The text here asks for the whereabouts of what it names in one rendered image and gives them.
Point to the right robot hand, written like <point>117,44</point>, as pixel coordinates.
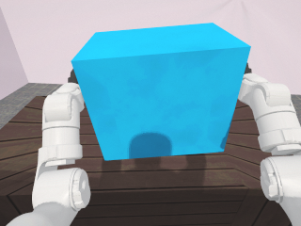
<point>247,70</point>

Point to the robot right upper arm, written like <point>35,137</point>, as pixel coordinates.
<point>281,182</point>

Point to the left robot forearm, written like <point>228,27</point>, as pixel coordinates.
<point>60,130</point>

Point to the pedestal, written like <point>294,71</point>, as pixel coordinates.
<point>198,189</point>

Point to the left robot hand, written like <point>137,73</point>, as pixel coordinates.
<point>72,78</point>

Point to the robot left upper arm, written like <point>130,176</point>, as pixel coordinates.
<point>58,196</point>

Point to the right robot forearm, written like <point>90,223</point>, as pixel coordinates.
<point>273,111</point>

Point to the carton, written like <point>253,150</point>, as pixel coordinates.
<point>161,91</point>

